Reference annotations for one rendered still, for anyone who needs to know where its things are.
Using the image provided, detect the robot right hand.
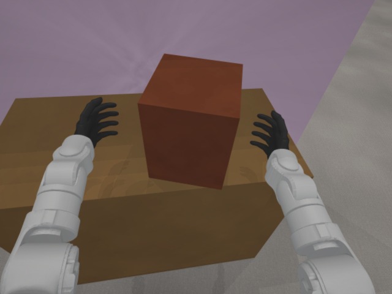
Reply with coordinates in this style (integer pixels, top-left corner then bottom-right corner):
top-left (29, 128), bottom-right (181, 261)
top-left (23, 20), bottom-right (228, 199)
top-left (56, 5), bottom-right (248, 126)
top-left (250, 110), bottom-right (289, 159)

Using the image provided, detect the right robot forearm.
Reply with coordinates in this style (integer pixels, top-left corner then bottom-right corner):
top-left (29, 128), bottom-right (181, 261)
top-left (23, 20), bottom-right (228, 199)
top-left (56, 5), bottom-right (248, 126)
top-left (265, 149), bottom-right (375, 294)

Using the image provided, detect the carton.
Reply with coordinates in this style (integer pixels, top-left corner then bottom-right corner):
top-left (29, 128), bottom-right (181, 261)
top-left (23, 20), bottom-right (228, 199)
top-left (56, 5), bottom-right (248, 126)
top-left (137, 54), bottom-right (243, 190)

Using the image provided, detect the robot left upper arm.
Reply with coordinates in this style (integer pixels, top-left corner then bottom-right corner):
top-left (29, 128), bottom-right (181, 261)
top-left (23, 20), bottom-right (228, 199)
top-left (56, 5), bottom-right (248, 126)
top-left (4, 243), bottom-right (80, 294)

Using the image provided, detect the robot right upper arm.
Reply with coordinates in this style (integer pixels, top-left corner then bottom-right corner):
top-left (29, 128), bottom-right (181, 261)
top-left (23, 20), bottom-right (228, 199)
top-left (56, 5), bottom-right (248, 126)
top-left (298, 254), bottom-right (374, 294)

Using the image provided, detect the left robot forearm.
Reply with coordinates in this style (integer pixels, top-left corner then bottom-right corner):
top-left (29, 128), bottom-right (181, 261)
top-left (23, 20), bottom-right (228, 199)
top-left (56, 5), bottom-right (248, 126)
top-left (0, 135), bottom-right (94, 294)

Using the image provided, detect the pedestal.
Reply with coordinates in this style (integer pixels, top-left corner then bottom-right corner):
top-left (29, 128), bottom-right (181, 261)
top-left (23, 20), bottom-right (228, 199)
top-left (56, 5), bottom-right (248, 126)
top-left (0, 88), bottom-right (314, 285)

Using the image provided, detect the robot left hand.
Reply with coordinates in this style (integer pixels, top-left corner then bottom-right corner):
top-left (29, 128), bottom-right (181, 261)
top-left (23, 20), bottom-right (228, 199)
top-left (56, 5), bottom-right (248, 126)
top-left (74, 97), bottom-right (119, 148)

